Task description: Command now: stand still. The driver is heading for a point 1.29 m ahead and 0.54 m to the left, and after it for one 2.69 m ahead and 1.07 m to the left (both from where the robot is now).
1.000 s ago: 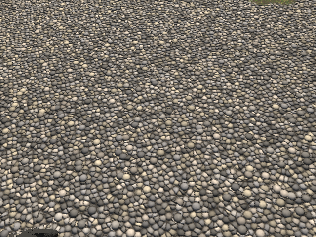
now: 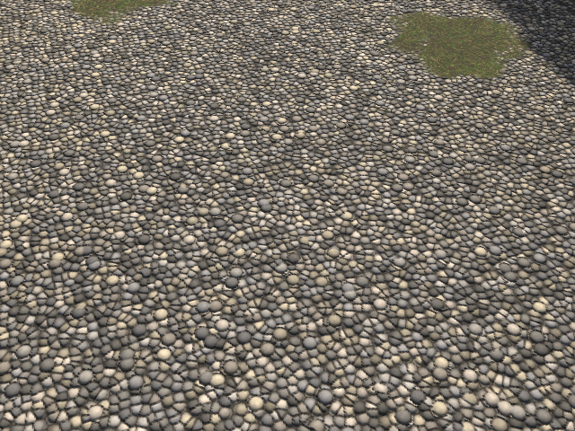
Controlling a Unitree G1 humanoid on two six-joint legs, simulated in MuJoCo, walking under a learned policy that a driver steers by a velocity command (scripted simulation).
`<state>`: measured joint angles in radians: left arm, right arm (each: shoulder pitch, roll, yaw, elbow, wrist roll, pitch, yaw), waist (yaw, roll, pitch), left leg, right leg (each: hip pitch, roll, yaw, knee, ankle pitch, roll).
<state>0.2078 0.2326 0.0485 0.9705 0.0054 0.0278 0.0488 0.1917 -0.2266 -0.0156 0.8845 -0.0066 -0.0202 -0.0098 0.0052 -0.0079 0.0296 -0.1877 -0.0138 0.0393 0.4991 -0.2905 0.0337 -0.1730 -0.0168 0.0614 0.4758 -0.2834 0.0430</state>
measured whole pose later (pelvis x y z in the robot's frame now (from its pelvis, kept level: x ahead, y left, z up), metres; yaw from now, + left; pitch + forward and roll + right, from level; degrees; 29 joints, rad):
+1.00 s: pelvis +0.22 -0.08 -0.01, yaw +13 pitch +1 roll -1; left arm 0.47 0.18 0.02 1.04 0.03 -0.13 0.02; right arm 0.15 -0.25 -0.06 0.77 0.05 -0.04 0.04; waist 0.08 0.04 -0.03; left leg -0.89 0.09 -0.04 1.08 0.09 0.08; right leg 0.12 0.01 -0.27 0.25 -0.38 0.00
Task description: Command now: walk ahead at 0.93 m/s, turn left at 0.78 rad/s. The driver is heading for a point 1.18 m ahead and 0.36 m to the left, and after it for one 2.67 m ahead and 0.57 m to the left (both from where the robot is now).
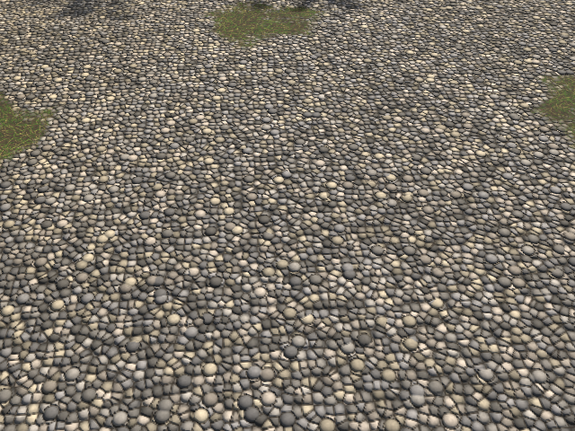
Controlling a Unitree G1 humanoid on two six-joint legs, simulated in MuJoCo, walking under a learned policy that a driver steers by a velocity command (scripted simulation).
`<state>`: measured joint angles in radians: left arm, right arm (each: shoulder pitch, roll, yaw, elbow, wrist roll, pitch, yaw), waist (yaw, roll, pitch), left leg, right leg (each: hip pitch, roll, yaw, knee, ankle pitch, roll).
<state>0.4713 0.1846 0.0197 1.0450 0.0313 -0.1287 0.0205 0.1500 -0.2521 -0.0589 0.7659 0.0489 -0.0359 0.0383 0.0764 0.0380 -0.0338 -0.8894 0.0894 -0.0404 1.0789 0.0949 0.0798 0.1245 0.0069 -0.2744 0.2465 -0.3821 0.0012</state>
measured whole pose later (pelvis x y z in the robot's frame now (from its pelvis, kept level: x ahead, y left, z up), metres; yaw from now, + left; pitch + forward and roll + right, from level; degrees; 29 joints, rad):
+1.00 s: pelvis +0.35 +0.01 +0.00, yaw +40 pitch +0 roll +0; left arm 0.22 0.26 0.04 0.68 0.01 0.01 0.02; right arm 0.20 -0.25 -0.03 0.70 -0.01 0.04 0.00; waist 0.03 -0.02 0.04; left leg -0.24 -0.03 -0.05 0.55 -0.30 0.01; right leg -0.38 0.00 0.06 0.52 -0.18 0.02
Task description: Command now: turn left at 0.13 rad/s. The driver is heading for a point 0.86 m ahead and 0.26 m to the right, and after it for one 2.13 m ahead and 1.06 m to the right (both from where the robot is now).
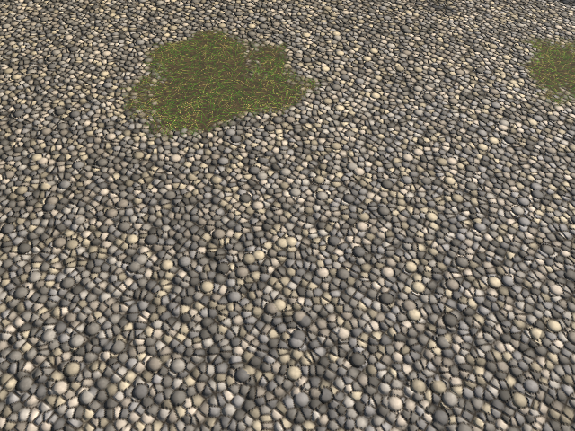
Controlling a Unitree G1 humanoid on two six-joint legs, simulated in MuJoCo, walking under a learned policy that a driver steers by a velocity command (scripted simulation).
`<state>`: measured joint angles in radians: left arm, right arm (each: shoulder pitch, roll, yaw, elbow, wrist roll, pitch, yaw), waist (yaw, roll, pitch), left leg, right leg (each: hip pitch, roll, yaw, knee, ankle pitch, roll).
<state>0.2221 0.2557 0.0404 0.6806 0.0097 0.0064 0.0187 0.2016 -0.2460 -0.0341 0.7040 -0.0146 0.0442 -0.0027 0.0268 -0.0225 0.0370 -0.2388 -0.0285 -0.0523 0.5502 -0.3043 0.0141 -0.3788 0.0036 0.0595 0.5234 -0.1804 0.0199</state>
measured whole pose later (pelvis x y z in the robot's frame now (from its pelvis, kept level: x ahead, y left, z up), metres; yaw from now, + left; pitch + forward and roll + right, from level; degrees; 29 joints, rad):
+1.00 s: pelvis +0.42 -0.09 -0.01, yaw +0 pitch +3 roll +1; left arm 0.56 0.23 0.00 0.86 -0.02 -0.09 0.00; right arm 0.00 -0.24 -0.01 0.64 0.03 -0.11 0.07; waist 0.09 0.02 0.01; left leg -0.77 0.05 0.04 0.56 0.19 0.06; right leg 0.27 0.04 -0.03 0.07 -0.39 -0.05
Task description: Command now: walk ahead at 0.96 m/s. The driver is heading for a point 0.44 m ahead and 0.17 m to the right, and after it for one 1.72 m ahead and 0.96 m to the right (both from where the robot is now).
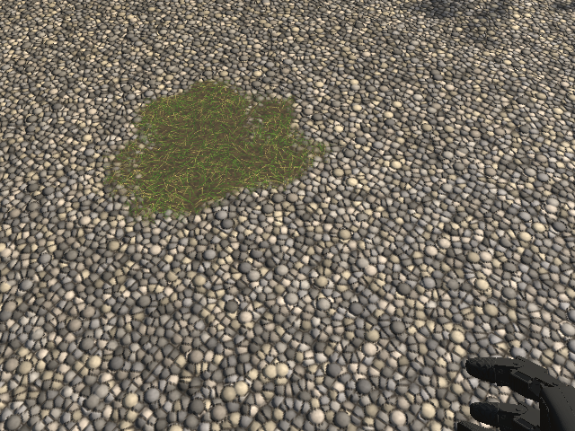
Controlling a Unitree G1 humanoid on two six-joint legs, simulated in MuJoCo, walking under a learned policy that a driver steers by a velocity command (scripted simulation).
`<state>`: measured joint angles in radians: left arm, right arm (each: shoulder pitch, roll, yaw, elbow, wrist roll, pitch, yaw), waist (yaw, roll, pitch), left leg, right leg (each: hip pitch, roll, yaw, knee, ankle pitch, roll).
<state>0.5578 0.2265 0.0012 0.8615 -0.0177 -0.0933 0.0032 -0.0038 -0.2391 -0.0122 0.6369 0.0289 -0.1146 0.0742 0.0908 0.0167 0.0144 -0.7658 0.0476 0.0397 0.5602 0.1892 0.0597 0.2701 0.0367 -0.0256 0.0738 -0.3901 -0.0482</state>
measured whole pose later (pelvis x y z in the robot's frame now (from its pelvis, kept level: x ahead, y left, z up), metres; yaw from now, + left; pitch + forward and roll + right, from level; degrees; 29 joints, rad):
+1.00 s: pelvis +0.67 -0.05 +0.02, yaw -44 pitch +2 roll +2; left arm 0.18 0.35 0.10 0.55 -0.02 0.06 0.05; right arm 0.06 -0.31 -0.06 0.69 0.00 -0.04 -0.02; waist 0.02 0.02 0.05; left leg -0.50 -0.07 -0.22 0.65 -0.20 -0.08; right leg -0.31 0.24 0.37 0.55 -0.20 -0.07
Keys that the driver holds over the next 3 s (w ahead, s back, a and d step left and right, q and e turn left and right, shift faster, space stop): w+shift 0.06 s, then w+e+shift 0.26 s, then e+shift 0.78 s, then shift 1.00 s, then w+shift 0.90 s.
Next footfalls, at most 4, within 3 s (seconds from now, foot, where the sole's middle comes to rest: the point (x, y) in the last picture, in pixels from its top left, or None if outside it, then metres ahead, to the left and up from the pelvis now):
0.08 left None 0.31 0.11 -0.75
0.52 right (391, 340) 0.69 -0.13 -0.75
1.06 left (357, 272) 0.88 -0.05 -0.75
1.46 right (390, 363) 0.63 -0.13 -0.75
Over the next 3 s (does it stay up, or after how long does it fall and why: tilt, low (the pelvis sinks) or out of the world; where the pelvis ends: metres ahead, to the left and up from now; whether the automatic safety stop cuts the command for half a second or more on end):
stays up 1.01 -0.43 0.02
